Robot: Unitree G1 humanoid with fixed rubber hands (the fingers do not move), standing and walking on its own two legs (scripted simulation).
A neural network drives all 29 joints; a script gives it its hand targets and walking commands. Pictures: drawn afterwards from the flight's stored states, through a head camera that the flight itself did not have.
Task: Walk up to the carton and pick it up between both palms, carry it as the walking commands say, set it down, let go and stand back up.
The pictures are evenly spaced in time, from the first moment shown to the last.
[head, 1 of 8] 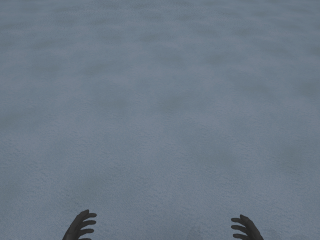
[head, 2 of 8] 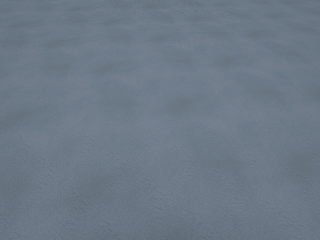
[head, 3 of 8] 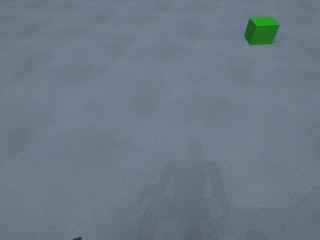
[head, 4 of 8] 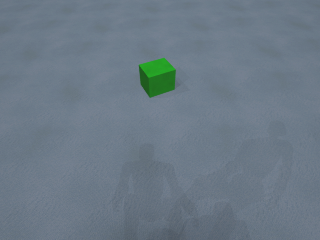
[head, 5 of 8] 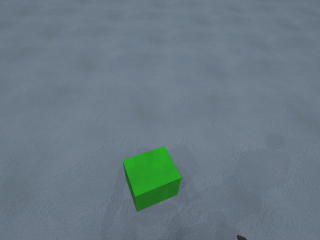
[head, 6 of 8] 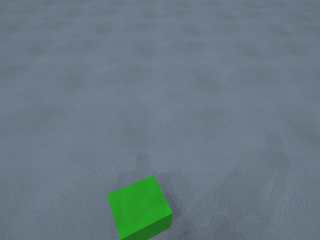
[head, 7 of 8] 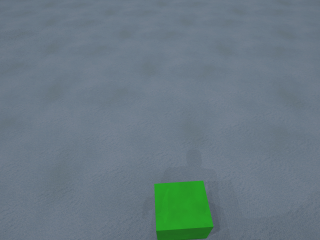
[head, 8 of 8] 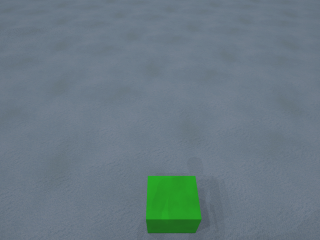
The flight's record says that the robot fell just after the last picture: no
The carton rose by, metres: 0.00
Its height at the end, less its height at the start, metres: +0.00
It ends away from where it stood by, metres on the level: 0.00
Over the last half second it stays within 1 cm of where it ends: yes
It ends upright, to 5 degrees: yes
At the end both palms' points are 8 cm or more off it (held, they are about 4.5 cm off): yes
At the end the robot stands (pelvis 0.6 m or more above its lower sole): yes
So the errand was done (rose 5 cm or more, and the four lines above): no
